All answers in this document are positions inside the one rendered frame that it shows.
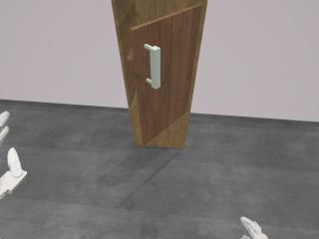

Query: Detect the right robot hand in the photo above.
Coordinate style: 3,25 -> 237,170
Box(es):
240,216 -> 268,239

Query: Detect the cupboard door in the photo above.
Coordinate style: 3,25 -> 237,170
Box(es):
130,4 -> 202,145

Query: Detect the handle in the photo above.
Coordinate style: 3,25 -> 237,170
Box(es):
144,44 -> 160,89

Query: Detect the left robot hand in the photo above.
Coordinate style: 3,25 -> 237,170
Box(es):
0,111 -> 27,202

